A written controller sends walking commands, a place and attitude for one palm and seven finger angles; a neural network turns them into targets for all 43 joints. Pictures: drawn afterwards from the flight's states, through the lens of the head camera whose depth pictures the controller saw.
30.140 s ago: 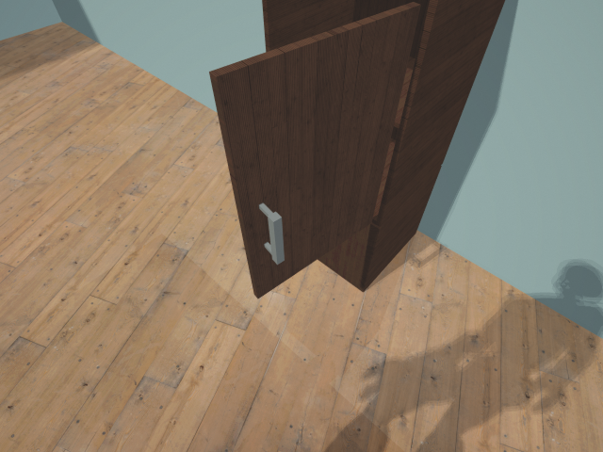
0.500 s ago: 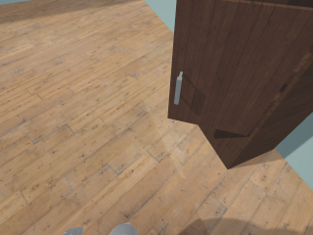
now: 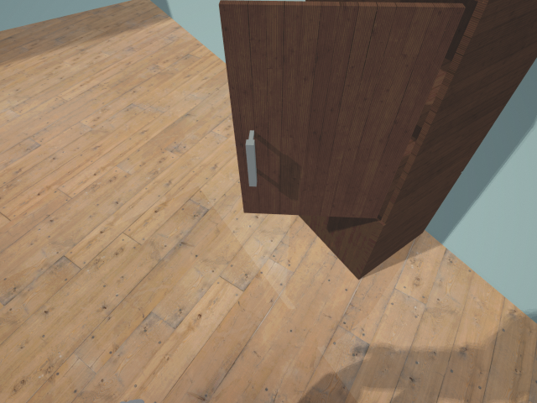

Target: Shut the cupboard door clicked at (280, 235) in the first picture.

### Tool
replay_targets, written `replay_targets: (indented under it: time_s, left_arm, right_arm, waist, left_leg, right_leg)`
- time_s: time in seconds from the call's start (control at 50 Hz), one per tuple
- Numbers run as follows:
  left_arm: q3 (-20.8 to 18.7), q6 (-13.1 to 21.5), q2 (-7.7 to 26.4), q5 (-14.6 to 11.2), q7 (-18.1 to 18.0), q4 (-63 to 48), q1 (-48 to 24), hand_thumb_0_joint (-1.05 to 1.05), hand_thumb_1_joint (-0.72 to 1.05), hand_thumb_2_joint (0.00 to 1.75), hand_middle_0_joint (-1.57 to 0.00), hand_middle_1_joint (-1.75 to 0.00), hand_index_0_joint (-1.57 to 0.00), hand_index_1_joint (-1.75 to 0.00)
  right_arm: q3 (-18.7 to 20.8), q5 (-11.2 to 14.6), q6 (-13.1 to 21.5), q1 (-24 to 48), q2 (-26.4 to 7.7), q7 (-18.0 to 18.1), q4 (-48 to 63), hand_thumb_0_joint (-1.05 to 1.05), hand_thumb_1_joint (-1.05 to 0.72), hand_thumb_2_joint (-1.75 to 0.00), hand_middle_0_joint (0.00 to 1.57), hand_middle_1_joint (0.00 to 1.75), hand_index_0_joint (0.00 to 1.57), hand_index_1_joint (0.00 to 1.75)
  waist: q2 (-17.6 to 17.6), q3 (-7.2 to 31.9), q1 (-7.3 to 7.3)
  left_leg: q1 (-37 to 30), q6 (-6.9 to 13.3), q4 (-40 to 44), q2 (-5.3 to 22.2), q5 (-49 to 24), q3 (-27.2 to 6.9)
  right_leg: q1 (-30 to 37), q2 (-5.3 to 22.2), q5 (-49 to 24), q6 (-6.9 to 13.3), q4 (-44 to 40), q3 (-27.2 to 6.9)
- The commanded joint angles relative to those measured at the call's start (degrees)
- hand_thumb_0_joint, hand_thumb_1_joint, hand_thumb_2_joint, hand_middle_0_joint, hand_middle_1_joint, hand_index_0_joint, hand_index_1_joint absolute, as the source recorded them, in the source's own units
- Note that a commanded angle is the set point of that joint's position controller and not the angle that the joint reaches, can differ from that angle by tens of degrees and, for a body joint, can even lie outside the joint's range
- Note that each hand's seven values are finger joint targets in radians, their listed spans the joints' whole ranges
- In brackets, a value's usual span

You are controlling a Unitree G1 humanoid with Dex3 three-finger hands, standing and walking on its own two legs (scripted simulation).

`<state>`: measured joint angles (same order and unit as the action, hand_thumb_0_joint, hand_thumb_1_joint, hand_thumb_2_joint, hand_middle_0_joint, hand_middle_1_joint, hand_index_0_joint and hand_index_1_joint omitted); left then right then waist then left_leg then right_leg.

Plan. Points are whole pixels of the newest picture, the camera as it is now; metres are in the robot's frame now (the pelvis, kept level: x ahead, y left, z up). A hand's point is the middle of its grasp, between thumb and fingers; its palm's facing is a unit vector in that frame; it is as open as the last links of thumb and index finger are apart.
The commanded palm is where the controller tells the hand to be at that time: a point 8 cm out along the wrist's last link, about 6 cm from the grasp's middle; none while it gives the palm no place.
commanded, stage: take the last steps up to it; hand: left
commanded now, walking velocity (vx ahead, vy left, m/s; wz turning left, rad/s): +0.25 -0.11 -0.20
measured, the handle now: (252, 159) +0.65 +0.07 -0.08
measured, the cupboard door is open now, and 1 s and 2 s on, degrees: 52 52 52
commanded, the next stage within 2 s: come to a stop and stand still in 0.54 s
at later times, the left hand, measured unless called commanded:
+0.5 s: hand (178, 380) +0.18 +0.17 -0.16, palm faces -0.10 -0.98 -0.16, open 7.4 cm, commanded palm none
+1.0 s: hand (224, 324) +0.28 +0.11 -0.17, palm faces -0.03 -0.98 -0.20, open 7.3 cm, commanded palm none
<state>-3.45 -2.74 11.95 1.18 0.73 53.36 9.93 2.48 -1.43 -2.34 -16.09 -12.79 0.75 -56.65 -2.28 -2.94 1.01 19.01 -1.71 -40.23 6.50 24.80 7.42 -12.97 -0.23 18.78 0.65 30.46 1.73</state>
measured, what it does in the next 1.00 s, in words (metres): walks ahead: left foot, then right foot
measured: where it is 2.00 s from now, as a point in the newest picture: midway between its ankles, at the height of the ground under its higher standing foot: outside the picture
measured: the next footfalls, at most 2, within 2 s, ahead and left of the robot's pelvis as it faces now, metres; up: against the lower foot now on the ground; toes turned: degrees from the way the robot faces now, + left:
left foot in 0.26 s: +0.12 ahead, +0.12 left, +0.00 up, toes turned +4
right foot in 0.66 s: +0.23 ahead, -0.20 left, +0.00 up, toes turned -12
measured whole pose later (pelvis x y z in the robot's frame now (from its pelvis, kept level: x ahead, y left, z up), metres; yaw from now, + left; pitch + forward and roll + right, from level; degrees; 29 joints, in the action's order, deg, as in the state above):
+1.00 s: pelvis +0.19 -0.07 +0.00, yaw -5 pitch +0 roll -2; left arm -3.2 -1.6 10.1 1.1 -2.2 56.8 8.6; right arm 2.5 -1.0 -1.8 -8.5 -10.8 0.5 -55.4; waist 0.3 -5.0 -0.6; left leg 18.5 -0.7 -33.6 0.6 13.6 3.6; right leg -15.4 1.6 15.6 0.0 31.4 6.0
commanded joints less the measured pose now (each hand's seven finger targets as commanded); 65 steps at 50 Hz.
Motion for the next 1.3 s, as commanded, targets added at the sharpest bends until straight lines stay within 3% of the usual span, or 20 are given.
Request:
replay_targets:
  time_s: [0.0, 0.06, 0.2, 0.24, 0.28, 0.4, 0.52, 0.58, 0.6, 0.62, 0.66, 0.72, 0.84, 0.94, 0.98, 1.0, 1.06, 1.2, 1.24, 1.28]
  left_arm:
    - [-2.6, 2.1, 10.7, 0.1, -1.1, -1.1, 6.1, 0.0, 0.9, 0.9, -0.2, -0.3, -0.2, -0.3]
    - [-1.8, 3.1, 8.4, 0.3, -1.2, -1.8, 2.3, 0.0, 0.9, 0.9, -0.2, -0.3, -0.2, -0.3]
    - [-2.1, 3.0, 8.2, -0.1, -0.2, 0.3, 2.2, 0.0, 0.9, 0.9, -0.2, -0.3, -0.2, -0.3]
    - [-0.7, 2.7, 1.9, -0.4, 0.5, -1.4, 4.9, 0.0, 0.9, 0.9, -0.2, -0.3, -0.2, -0.3]
    - [-1.5, 2.6, 4.8, 1.0, 1.0, -2.7, -0.7, 0.0, 0.9, 0.9, -0.2, -0.3, -0.2, -0.3]
    - [-1.2, 1.5, 2.2, 0.4, 2.0, -0.1, 1.9, 0.0, 0.9, 0.9, -0.2, -0.3, -0.2, -0.3]
    - [-0.5, 1.9, 1.7, 0.3, 2.0, -1.0, -2.2, 0.0, 0.9, 0.9, -0.2, -0.3, -0.2, -0.3]
    - [-1.3, 2.6, 3.7, 0.5, 1.8, 1.0, 4.3, 0.0, 0.9, 0.9, -0.2, -0.3, -0.2, -0.3]
    - [-1.9, 3.3, 6.6, 0.5, 1.3, 2.8, 10.3, 0.0, 0.9, 0.9, -0.2, -0.3, -0.2, -0.3]
    - [-3.1, 4.2, 12.5, 0.8, 0.4, 4.7, 15.5, 0.0, 0.9, 0.9, -0.2, -0.3, -0.2, -0.3]
    - [-2.0, 4.6, 10.7, 0.1, -1.2, 4.1, 11.1, 0.0, 0.9, 0.9, -0.2, -0.3, -0.2, -0.3]
    - [-0.2, 4.6, 6.1, 0.2, -2.3, 2.2, 1.8, 0.0, 0.9, 0.9, -0.2, -0.3, -0.2, -0.3]
    - [-1.6, 2.9, 7.7, 0.5, -3.4, 1.9, 1.9, 0.0, 0.9, 0.9, -0.2, -0.3, -0.2, -0.3]
    - [-1.9, 1.9, 7.8, 0.1, -3.4, 0.7, -0.2, 0.0, 0.9, 0.9, -0.2, -0.3, -0.2, -0.3]
    - [-0.9, 1.0, 3.2, -0.4, -3.4, -0.6, 3.5, 0.0, 0.9, 0.9, -0.2, -0.3, -0.2, -0.3]
    - [-0.6, 0.4, 4.0, -0.2, -3.6, -0.9, 2.5, 0.0, 0.9, 0.9, -0.2, -0.3, -0.2, -0.3]
    - [-1.2, -0.1, 5.1, 0.0, -3.1, -0.1, 3.2, 0.0, 0.9, 0.9, -0.2, -0.3, -0.2, -0.3]
    - [0.3, 0.2, 3.1, -0.1, -2.3, -0.2, 3.8, 0.0, 0.9, 0.9, -0.2, -0.3, -0.2, -0.3]
    - [1.4, 4.1, 4.7, -0.1, -3.9, 2.2, 12.1, 0.0, 0.9, 0.9, -0.2, -0.3, -0.2, -0.3]
    - [0.8, 4.9, 7.2, 0.2, -4.0, -0.5, 9.2, 0.0, 0.9, 0.9, -0.2, -0.3, -0.2, -0.3]
  right_arm:
    - [1.6, 0.0, 1.2, 6.4, -6.5, 0.5, 6.6, 0.0, -0.9, -0.9, 0.2, 0.3, 0.2, 0.3]
    - [1.4, -0.3, 1.8, 2.9, -4.6, -0.5, 4.5, 0.0, -0.9, -0.9, 0.2, 0.3, 0.2, 0.3]
    - [1.0, -0.3, 4.1, -6.0, -3.7, 0.2, 2.1, 0.0, -0.9, -0.9, 0.2, 0.3, 0.2, 0.3]
    - [3.0, -1.4, 5.0, -16.1, -14.0, 1.2, -0.3, 0.0, -0.9, -0.9, 0.2, 0.3, 0.2, 0.3]
    - [2.4, -1.4, 4.6, -13.9, -13.5, 1.9, 0.6, 0.0, -0.9, -0.9, 0.2, 0.3, 0.2, 0.3]
    - [0.6, -0.7, 5.8, -7.4, -7.6, 1.9, 0.6, 0.0, -0.9, -0.9, 0.2, 0.3, 0.2, 0.3]
    - [1.9, -0.7, 4.5, -7.0, -8.3, 1.1, -0.9, 0.0, -0.9, -0.9, 0.2, 0.3, 0.2, 0.3]
    - [2.2, -0.5, 3.8, -5.1, -8.1, 0.8, -1.0, 0.0, -0.9, -0.9, 0.2, 0.3, 0.2, 0.3]
    - [2.0, 0.1, 3.8, -4.8, -6.8, 0.3, -1.0, 0.0, -0.9, -0.9, 0.2, 0.3, 0.2, 0.3]
    - [1.0, 0.7, 3.9, -5.6, -1.8, -0.2, 0.1, 0.0, -0.9, -0.9, 0.2, 0.3, 0.2, 0.3]
    - [0.5, 0.7, 2.7, -3.9, -0.9, 0.7, 0.9, 0.0, -0.9, -0.9, 0.2, 0.3, 0.2, 0.3]
    - [-0.4, 1.2, 2.1, -6.6, 0.0, 1.0, -2.5, 0.0, -0.9, -0.9, 0.2, 0.3, 0.2, 0.3]
    - [0.4, 1.0, 0.1, -2.0, -0.5, 0.6, -0.3, 0.0, -0.9, -0.9, 0.2, 0.3, 0.2, 0.3]
    - [1.1, 0.7, 0.2, -2.5, -2.1, 0.1, 1.0, 0.0, -0.9, -0.9, 0.2, 0.3, 0.2, 0.3]
    - [1.7, -0.1, 1.1, -1.1, -8.4, 0.3, 3.2, 0.0, -0.9, -0.9, 0.2, 0.3, 0.2, 0.3]
    - [1.9, -0.3, 1.0, 0.1, -9.0, 0.8, 4.0, 0.0, -0.9, -0.9, 0.2, 0.3, 0.2, 0.3]
    - [0.9, -0.4, 1.5, 4.7, -7.3, 2.2, 5.7, 0.0, -0.9, -0.9, 0.2, 0.3, 0.2, 0.3]
    - [1.0, 0.2, 1.8, 3.9, -7.2, 1.6, 3.5, 0.0, -0.9, -0.9, 0.2, 0.3, 0.2, 0.3]
    - [1.9, 0.8, 3.2, 7.0, -10.0, 0.9, 7.0, 0.0, -0.9, -0.9, 0.2, 0.3, 0.2, 0.3]
    - [1.0, 1.1, 3.7, 1.9, -5.3, 0.3, 8.0, 0.0, -0.9, -0.9, 0.2, 0.3, 0.2, 0.3]
  waist:
    - [18.2, -0.9, -3.52]
    - [10.6, 0.5, -0.17]
    - [7.3, 1.2, 3.48]
    - [-18.2, 4.8, 5.75]
    - [-9.2, 0.4, 5.11]
    - [-6.0, 0.9, 0.3]
    - [-8.1, -0.4, 1.35]
    - [-4.9, 1.9, -2.22]
    - [1.8, 4.8, -5.17]
    - [17.5, 8.4, -6.99]
    - [15.7, 5.7, -4.29]
    - [10.3, 7.9, -0.2]
    - [9.7, 6.0, -1.5]
    - [9.7, 5.3, 0.65]
    - [-9.5, 6.8, -0.85]
    - [-10.0, 6.0, 0.45]
    - [-5.4, 5.7, -1.07]
    - [-6.2, 8.1, 0.13]
    - [-8.3, 13.8, -2.77]
    - [4.0, 11.7, 0.13]
  left_leg:
    - [21.7, -0.5, -22.7, -1.7, 4.7, -6.8]
    - [13.6, -1.3, -18.3, -0.9, -1.3, -4.2]
    - [-11.4, -0.8, 12.7, -3.9, -11.5, -0.4]
    - [-24.2, 7.5, 25.9, 19.4, 0.1, -32.9]
    - [-15.1, 10.7, 29.8, 21.7, 3.0, -34.9]
    - [-12.7, 8.1, 27.3, 12.8, -23.8, -8.8]
    - [-9.0, 7.8, 24.6, 12.1, -21.1, -4.1]
    - [-3.9, 5.0, 16.5, 9.1, -15.7, -2.7]
    - [0.7, 3.0, 7.2, 5.2, -12.6, 0.6]
    - [12.4, 0.5, -7.6, -2.5, 4.2, 4.7]
    - [11.3, 0.8, -19.9, -2.1, 10.8, -5.8]
    - [3.6, -0.3, -14.5, -1.3, 4.3, -7.5]
    - [2.5, -1.0, -5.4, -5.1, 0.1, -5.4]
    - [-6.9, 0.3, 12.2, -3.8, -16.8, -6.7]
    - [-10.9, 8.8, 18.7, 12.4, -48.2, -21.2]
    - [-7.8, 13.0, 21.9, 14.9, -48.8, -23.0]
    - [-8.4, 14.6, 18.9, 12.5, -49.4, -19.7]
    - [-13.0, 12.6, 20.6, 9.3, -34.6, -16.0]
    - [-25.0, 8.5, 2.0, 5.4, -64.1, -11.9]
    - [-9.0, 4.3, 4.5, 0.8, -43.1, -9.9]
  right_leg:
    - [8.8, 17.3, 1.6, 12.7, -19.7, -23.0]
    - [4.1, 13.0, -2.5, 11.1, -17.5, -12.5]
    - [-6.6, 7.9, 2.0, 7.9, -8.3, -10.1]
    - [-23.6, -2.6, 14.3, 1.5, 20.1, 0.7]
    - [-27.5, 1.3, 11.2, 1.3, 35.3, -4.5]
    - [-22.1, 4.0, -2.9, -1.4, 29.3, -1.9]
    - [-11.5, 2.7, -5.5, -1.4, 9.7, 3.7]
    - [3.6, 0.1, -9.3, -0.5, -0.9, 5.4]
    - [12.7, 2.9, -8.3, 0.7, -5.5, 1.3]
    - [22.2, 16.5, -6.5, 5.6, -11.4, -15.5]
    - [11.0, 21.9, -23.2, 10.3, -15.6, -21.0]
    - [6.5, 18.0, -47.2, 9.8, -8.9, -8.7]
    - [5.9, 19.1, -49.5, 11.1, -7.4, -8.1]
    - [0.1, 16.0, -32.9, 6.7, -2.5, -5.7]
    - [-6.5, 4.3, 1.1, -0.8, 7.9, 2.8]
    - [-7.1, 0.6, 16.6, -1.4, 19.9, 0.8]
    - [-12.0, 0.5, 13.1, -1.6, 33.3, -6.4]
    - [-6.6, 1.4, 9.6, -2.4, 15.0, -2.1]
    - [-9.9, 2.2, -3.2, -1.4, -5.3, -1.2]
    - [2.1, 6.2, -26.8, 1.9, -1.7, -6.4]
